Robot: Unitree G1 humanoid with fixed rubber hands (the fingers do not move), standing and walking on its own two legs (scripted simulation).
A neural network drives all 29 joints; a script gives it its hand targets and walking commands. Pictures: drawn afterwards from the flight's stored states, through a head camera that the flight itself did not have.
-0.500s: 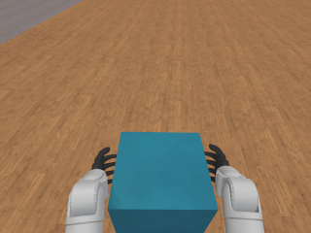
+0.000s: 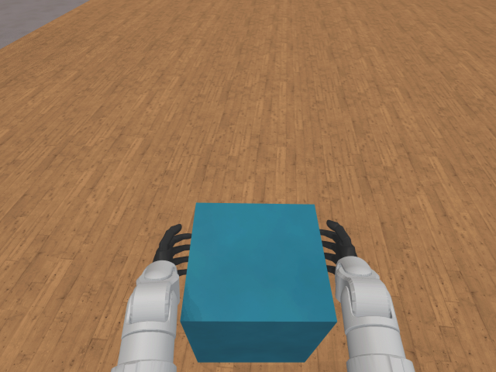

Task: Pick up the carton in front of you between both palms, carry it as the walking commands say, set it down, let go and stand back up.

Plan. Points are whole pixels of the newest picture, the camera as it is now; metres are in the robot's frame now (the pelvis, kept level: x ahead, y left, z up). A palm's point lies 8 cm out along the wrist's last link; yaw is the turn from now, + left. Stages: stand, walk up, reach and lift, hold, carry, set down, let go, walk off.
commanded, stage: carry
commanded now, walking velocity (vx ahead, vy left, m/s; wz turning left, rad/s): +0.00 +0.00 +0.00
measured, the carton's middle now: (253, 287) +0.30 +0.00 -0.05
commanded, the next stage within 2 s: hold in 0.82 s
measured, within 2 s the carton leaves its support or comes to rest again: neither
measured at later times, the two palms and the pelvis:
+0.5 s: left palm (170, 270) +0.29 +0.14 +0.04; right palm (352, 266) +0.29 -0.16 +0.04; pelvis +0.00 -0.01 +0.00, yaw +0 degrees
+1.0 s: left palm (192, 268) +0.29 +0.10 +0.04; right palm (378, 285) +0.25 -0.19 +0.04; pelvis +0.00 -0.01 +0.01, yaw -9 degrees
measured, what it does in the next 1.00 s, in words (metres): stands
